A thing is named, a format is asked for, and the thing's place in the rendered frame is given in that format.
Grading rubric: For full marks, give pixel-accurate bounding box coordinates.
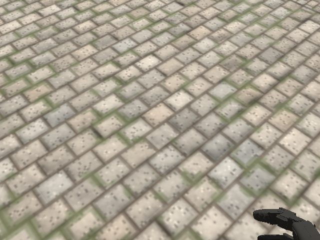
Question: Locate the right robot hand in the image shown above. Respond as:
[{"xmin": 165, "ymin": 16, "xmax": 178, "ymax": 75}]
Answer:
[{"xmin": 253, "ymin": 207, "xmax": 320, "ymax": 240}]

